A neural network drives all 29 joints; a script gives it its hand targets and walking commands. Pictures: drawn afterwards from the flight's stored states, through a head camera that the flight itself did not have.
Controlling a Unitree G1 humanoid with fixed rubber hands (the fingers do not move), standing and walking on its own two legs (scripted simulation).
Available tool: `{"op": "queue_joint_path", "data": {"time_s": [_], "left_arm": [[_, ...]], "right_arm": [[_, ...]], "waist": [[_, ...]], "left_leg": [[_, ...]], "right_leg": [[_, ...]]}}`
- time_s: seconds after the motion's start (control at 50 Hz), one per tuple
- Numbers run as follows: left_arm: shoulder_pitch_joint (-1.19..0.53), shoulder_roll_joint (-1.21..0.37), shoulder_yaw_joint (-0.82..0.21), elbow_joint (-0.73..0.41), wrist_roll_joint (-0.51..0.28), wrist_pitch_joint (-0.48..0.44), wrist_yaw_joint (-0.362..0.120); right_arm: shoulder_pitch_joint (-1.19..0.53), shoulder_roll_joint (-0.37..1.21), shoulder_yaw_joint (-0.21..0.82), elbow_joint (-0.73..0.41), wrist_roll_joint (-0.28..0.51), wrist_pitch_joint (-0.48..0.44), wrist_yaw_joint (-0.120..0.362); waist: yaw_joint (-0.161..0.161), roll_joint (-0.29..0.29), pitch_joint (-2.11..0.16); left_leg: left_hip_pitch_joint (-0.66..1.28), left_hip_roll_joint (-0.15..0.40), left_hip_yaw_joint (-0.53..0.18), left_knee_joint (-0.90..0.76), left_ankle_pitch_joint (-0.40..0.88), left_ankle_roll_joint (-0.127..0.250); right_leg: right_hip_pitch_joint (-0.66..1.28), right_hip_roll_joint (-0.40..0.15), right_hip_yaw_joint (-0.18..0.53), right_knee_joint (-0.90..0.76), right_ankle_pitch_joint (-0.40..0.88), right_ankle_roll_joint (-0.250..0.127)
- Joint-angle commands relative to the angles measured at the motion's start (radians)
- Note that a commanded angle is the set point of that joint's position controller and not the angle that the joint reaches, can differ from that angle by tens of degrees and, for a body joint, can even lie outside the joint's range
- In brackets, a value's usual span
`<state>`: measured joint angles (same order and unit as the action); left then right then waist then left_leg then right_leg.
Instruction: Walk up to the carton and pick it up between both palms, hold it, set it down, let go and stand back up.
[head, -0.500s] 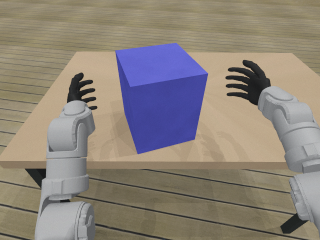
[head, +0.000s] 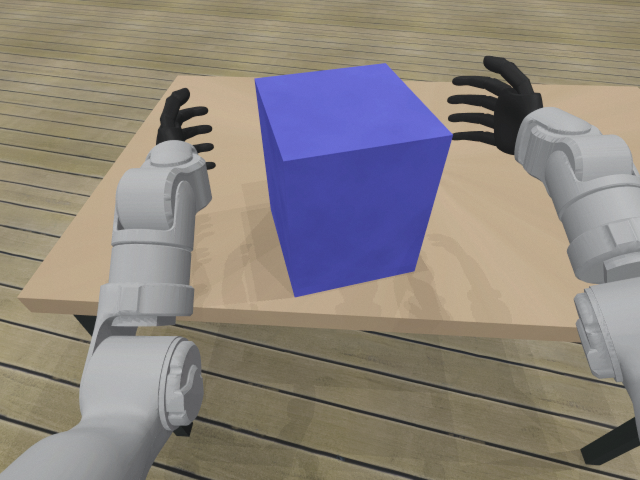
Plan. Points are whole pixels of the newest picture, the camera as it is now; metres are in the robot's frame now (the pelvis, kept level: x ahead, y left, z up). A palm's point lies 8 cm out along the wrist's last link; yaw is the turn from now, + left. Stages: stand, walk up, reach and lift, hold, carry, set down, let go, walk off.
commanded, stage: reach and lift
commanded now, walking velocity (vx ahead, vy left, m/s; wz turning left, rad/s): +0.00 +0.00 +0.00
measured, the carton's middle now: (339, 181) +0.52 +0.02 +0.11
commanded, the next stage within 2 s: none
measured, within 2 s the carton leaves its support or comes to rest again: neither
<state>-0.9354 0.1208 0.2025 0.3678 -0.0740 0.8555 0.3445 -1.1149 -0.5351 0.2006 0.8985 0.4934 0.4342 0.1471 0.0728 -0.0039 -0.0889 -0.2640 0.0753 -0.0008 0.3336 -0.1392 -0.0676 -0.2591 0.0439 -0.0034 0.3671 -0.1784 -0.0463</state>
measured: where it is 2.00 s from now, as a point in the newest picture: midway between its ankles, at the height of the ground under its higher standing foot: outside the picture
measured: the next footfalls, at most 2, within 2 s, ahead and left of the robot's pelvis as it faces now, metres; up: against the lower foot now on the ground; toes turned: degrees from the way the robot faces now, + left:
none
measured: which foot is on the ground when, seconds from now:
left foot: down 0.00-1.00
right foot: down 0.00-1.00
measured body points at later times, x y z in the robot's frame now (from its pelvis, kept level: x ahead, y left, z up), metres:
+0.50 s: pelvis +0.01 +0.00 +0.00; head +0.03 +0.00 +0.45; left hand +0.45 +0.19 +0.23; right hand +0.50 -0.16 +0.26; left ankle +0.01 +0.16 -0.75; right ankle +0.00 -0.09 -0.75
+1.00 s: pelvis +0.01 +0.00 -0.01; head +0.07 -0.01 +0.44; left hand +0.46 +0.21 +0.15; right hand +0.52 -0.18 +0.21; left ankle +0.01 +0.16 -0.75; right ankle +0.00 -0.09 -0.75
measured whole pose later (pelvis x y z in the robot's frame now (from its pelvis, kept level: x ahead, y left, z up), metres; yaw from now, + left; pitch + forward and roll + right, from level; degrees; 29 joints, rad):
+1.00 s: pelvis +0.01 +0.00 -0.01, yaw +0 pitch +15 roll +0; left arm -0.99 0.12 0.20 0.72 -0.12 0.50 0.31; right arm -1.28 -0.54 0.26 1.17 0.51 0.28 0.15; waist 0.11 0.02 -0.15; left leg -0.49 0.08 0.00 0.39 -0.15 -0.07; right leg -0.47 0.05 0.00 0.40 -0.17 -0.04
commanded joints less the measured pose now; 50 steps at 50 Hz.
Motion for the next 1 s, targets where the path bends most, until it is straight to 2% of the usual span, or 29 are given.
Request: {"op": "queue_joint_path", "data": {"time_s": [0.0,0.02,0.04,0.06,0.08,0.12,0.14,0.16,0.22,0.26,0.28,0.3,0.38,0.4,0.44,0.5,0.54,0.56,0.58,0.64,0.7,0.72,0.78,0.8,0.84,0.88,0.9,0.92,0.98], "left_arm": [[-0.615,0.175,0.046,-0.177,-0.030,-0.066,0.029],[-0.619,0.175,0.053,-0.120,-0.026,-0.072,0.028],[-0.666,0.192,0.045,-0.066,-0.046,-0.070,0.029],[-0.686,0.189,0.039,-0.101,-0.047,-0.075,0.032],[-0.708,0.189,0.028,-0.120,-0.075,-0.083,0.036],[-0.680,0.201,0.046,-0.105,-0.064,-0.086,0.036],[-0.641,0.200,0.065,-0.002,-0.044,-0.077,0.027],[-0.706,0.195,0.039,-0.065,-0.057,-0.084,0.029],[-0.716,0.203,0.035,0.101,-0.052,-0.099,0.018],[-0.792,0.230,0.027,-0.023,-0.077,-0.121,0.026],[-0.785,0.230,0.025,0.077,-0.071,-0.125,0.024],[-0.786,0.218,0.023,0.021,-0.077,-0.123,0.028],[-0.712,0.185,0.006,0.207,-0.071,-0.137,0.015],[-0.697,0.173,0.023,0.145,-0.078,-0.159,0.014],[-0.730,0.182,0.013,0.114,-0.066,-0.176,0.006],[-0.638,0.163,0.011,0.156,-0.068,-0.196,-0.008],[-0.651,0.164,0.014,0.185,-0.059,-0.221,-0.017],[-0.671,0.163,0.010,0.155,-0.059,-0.242,-0.014],[-0.630,0.146,-0.001,0.168,-0.075,-0.237,-0.017],[-0.616,0.183,0.058,0.184,-0.057,-0.275,-0.028],[-0.591,0.133,0.018,0.132,-0.068,-0.305,-0.040],[-0.588,0.146,0.031,0.141,-0.050,-0.308,-0.037],[-0.629,0.123,0.016,0.114,-0.059,-0.344,-0.035],[-0.595,0.121,0.007,0.138,-0.082,-0.367,-0.038],[-0.538,0.125,0.031,0.168,-0.059,-0.373,-0.047],[-0.574,0.113,0.013,0.140,-0.063,-0.399,-0.047],[-0.544,0.109,0.029,0.168,-0.077,-0.407,-0.054],[-0.564,0.129,0.037,0.099,-0.065,-0.420,-0.055],[-0.536,0.095,0.031,0.137,-0.054,-0.439,-0.058]], "right_arm": [[-0.669,-0.292,-0.039,-0.090,0.061,-0.041,-0.006],[-0.680,-0.276,-0.021,-0.070,0.049,-0.035,-0.006],[-0.726,-0.298,-0.040,-0.038,0.048,-0.029,-0.002],[-0.749,-0.293,-0.037,-0.068,0.050,-0.027,-0.003],[-0.785,-0.276,-0.012,-0.105,0.062,-0.028,-0.002],[-0.752,-0.286,-0.032,-0.091,0.064,-0.028,-0.005],[-0.717,-0.277,-0.011,-0.005,0.059,-0.014,-0.003],[-0.764,-0.284,-0.025,-0.032,0.070,-0.025,-0.004],[-0.760,-0.255,0.011,0.069,0.050,-0.011,-0.008],[-0.824,-0.277,-0.022,-0.052,0.056,-0.027,-0.019],[-0.830,-0.261,0.012,0.037,0.059,-0.023,-0.010],[-0.840,-0.279,-0.010,0.007,0.050,-0.022,-0.012],[-0.753,-0.222,0.035,0.143,0.058,-0.016,0.003],[-0.767,-0.208,0.034,0.063,0.061,-0.027,0.001],[-0.769,-0.234,-0.006,0.080,0.044,-0.049,-0.008],[-0.697,-0.196,0.032,0.114,0.054,-0.060,-0.005],[-0.668,-0.179,0.005,0.149,0.050,-0.072,-0.002],[-0.727,-0.170,0.028,0.091,0.064,-0.086,0.000],[-0.716,-0.188,0.030,0.060,0.066,-0.093,0.002],[-0.683,-0.163,0.048,0.069,0.067,-0.105,-0.004],[-0.632,-0.162,-0.001,0.089,0.045,-0.133,-0.001],[-0.608,-0.173,-0.002,0.144,0.039,-0.135,0.002],[-0.630,-0.158,-0.017,0.139,0.037,-0.153,0.013],[-0.630,-0.137,-0.001,0.135,0.059,-0.163,0.018],[-0.571,-0.132,0.006,0.151,0.042,-0.167,0.013],[-0.585,-0.129,-0.011,0.155,0.025,-0.175,0.013],[-0.600,-0.103,0.019,0.121,0.052,-0.186,0.015],[-0.595,-0.095,0.024,0.056,0.061,-0.198,0.012],[-0.567,-0.098,-0.012,0.134,0.040,-0.212,0.015]], "waist": [[0.181,0.043,-0.546],[0.200,0.016,-0.543],[0.185,0.000,-0.509],[0.193,0.013,-0.551],[0.211,-0.005,-0.590],[0.204,-0.012,-0.654],[0.224,0.002,-0.601],[0.198,0.030,-0.637],[0.205,0.010,-0.544],[0.197,0.010,-0.674],[0.209,0.015,-0.614],[0.202,0.015,-0.657],[0.219,0.012,-0.548],[0.233,0.001,-0.602],[0.178,0.034,-0.661],[0.212,0.013,-0.628],[0.191,0.026,-0.628],[0.224,0.025,-0.672],[0.216,0.022,-0.656],[0.234,-0.061,-0.697],[0.188,-0.028,-0.715],[0.196,0.026,-0.717],[0.198,0.011,-0.758],[0.221,0.005,-0.764],[0.207,-0.038,-0.715],[0.197,-0.022,-0.767],[0.233,-0.026,-0.758],[0.231,-0.038,-0.796],[0.198,-0.016,-0.807]], "left_leg": [[0.117,-0.059,0.029,0.039,0.288,-0.022],[0.109,-0.059,0.031,0.037,0.280,-0.016],[0.096,-0.053,0.030,0.022,0.231,-0.012],[0.107,-0.052,0.027,0.023,0.222,-0.017],[0.099,-0.049,0.027,0.032,0.231,-0.010],[0.105,-0.049,0.020,0.043,0.290,-0.016],[0.076,-0.052,0.025,0.046,0.292,-0.019],[0.083,-0.056,0.027,0.038,0.280,-0.025],[0.061,-0.055,0.022,0.033,0.248,-0.018],[0.077,-0.054,0.027,0.053,0.278,-0.028],[0.031,-0.056,0.031,0.052,0.254,-0.024],[0.064,-0.053,0.020,0.052,0.275,-0.031],[0.043,-0.046,0.024,0.047,0.230,-0.027],[0.056,-0.043,0.024,0.052,0.273,-0.029],[0.097,-0.048,0.017,0.081,0.353,-0.048],[0.068,-0.056,0.026,0.080,0.331,-0.032],[0.041,-0.056,0.027,0.078,0.313,-0.037],[0.025,-0.056,0.029,0.087,0.345,-0.041],[0.058,-0.046,0.018,0.102,0.379,-0.049],[-0.011,-0.055,0.044,0.092,0.358,-0.027],[0.022,-0.051,0.027,0.097,0.409,-0.042],[0.032,-0.048,0.032,0.105,0.400,-0.045],[0.071,-0.038,0.033,0.121,0.434,-0.050],[0.032,-0.043,0.043,0.125,0.423,-0.046],[0.028,-0.042,0.040,0.108,0.378,-0.035],[0.010,-0.044,0.046,0.111,0.368,-0.035],[-0.024,-0.047,0.046,0.119,0.388,-0.026],[-0.021,-0.048,0.045,0.116,0.393,-0.028],[0.019,-0.043,0.048,0.124,0.425,-0.037]], "right_leg": [[0.170,0.056,0.020,-0.001,0.425,-0.009],[0.179,0.053,0.032,-0.006,0.419,-0.007],[0.138,0.050,0.022,-0.016,0.346,-0.010],[0.130,0.058,0.015,-0.009,0.328,-0.009],[0.142,0.053,0.019,-0.004,0.353,-0.008],[0.153,0.056,0.018,0.018,0.432,-0.005],[0.172,0.048,0.028,0.010,0.447,-0.005],[0.147,0.049,0.011,0.009,0.431,-0.006],[0.154,0.044,0.019,-0.004,0.396,-0.009],[0.141,0.057,0.011,0.018,0.427,-0.002],[0.131,0.048,0.018,0.012,0.417,0.001],[0.126,0.056,0.008,0.021,0.426,-0.005],[0.074,0.058,0.001,-0.006,0.332,-0.007],[0.101,0.060,0.008,0.005,0.380,-0.006],[0.100,0.066,0.002,0.014,0.471,-0.004],[0.113,0.073,0.000,0.024,0.467,-0.001],[0.127,0.059,0.006,0.028,0.459,0.009],[0.138,0.059,0.001,0.040,0.476,0.009],[0.106,0.067,-0.004,0.044,0.506,0.004],[0.194,0.052,0.016,0.062,0.600,0.026],[0.152,0.056,0.000,0.070,0.599,0.032],[0.103,0.062,0.001,0.058,0.547,0.021],[0.067,0.067,-0.008,0.059,0.522,0.024],[0.085,0.059,-0.007,0.064,0.537,0.026],[0.103,0.058,0.002,0.062,0.542,0.032],[0.113,0.051,0.007,0.066,0.547,0.036],[0.116,0.047,0.013,0.074,0.563,0.036],[0.141,0.052,0.016,0.089,0.613,0.045],[0.125,0.051,-0.001,0.079,0.575,0.047]]}}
